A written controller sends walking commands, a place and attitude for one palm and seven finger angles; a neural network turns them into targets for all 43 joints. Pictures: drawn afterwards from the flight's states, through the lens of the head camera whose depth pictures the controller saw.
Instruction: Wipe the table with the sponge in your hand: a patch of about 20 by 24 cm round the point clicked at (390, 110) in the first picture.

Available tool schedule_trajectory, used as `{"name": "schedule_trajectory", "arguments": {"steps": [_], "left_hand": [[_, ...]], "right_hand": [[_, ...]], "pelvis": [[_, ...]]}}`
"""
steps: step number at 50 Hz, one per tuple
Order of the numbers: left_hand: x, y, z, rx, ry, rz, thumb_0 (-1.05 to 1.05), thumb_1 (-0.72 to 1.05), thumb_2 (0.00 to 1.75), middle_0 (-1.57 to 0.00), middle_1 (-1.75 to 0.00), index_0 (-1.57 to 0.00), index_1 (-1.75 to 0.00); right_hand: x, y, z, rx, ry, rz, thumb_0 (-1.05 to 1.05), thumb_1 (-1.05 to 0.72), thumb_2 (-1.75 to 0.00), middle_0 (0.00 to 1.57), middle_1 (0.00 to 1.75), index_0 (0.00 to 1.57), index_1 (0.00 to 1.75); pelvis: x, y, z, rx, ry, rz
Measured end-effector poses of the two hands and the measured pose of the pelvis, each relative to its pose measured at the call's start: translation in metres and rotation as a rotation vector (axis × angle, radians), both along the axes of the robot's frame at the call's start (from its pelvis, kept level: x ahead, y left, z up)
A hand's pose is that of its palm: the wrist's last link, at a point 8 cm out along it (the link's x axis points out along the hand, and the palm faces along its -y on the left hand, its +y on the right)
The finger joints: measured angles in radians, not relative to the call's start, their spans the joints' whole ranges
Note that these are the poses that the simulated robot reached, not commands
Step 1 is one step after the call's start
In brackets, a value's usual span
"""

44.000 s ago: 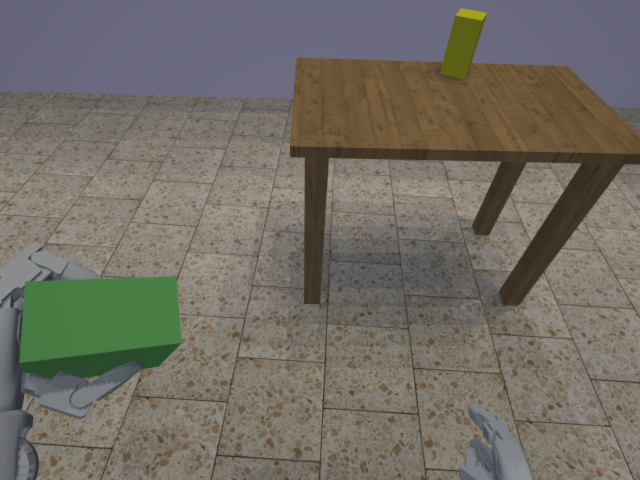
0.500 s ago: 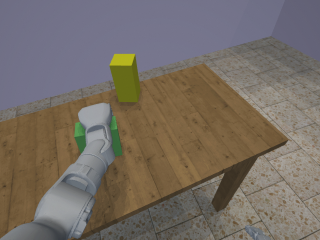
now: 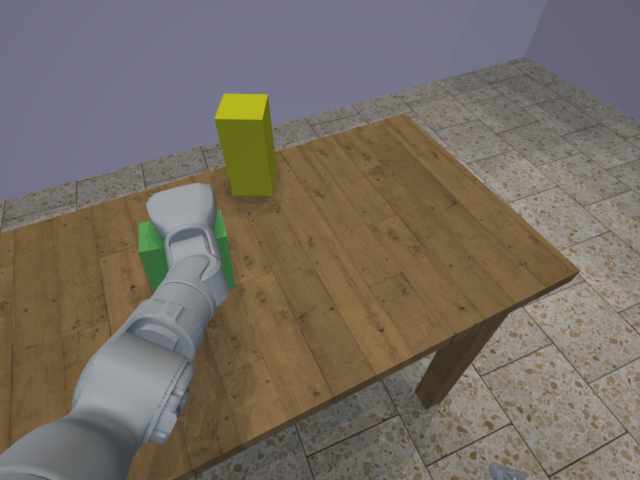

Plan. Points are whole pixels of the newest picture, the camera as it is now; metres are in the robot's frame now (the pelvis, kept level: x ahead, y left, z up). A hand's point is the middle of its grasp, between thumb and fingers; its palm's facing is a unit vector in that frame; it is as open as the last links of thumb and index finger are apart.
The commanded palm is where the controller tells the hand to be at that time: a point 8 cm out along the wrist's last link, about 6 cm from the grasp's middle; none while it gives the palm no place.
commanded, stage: wipe back along the third lane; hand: left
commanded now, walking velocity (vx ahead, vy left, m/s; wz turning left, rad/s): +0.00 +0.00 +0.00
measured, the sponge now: (191, 265) +0.42 +0.20 +0.00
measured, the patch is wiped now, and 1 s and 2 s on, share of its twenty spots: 1.00 1.00 1.00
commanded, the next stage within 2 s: slide back across to the middle lane in 1.50 s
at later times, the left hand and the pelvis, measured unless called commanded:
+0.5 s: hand (195, 252) +0.41 +0.18 +0.05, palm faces -0.02 -0.04 -1.00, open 10.3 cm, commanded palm +0.36 +0.15 +0.09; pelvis +0.03 +0.01 +0.00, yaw +1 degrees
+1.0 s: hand (212, 289) +0.35 +0.15 +0.05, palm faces +0.00 -0.08 -1.00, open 10.3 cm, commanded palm +0.30 +0.13 +0.09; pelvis +0.02 -0.01 +0.01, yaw +1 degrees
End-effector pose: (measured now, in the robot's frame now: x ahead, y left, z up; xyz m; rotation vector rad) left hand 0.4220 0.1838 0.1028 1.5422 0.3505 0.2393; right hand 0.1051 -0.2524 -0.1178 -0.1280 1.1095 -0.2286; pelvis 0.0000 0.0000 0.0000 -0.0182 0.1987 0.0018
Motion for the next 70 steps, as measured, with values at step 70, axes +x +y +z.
{"name": "schedule_trajectory", "arguments": {"steps": [70], "left_hand": [[-0.127, -0.057, -0.001, -0.063, -0.083, -0.059, 0.00, -0.50, 1.03, -0.65, -1.40, -0.70, -1.37]], "right_hand": [[0.122, 0.020, 0.041, 0.170, -0.267, 0.235, 0.02, -0.91, -0.90, 0.20, 0.30, 0.21, 0.30]], "pelvis": [[0.009, -0.030, 0.005, 0.029, -0.188, 0.011]]}}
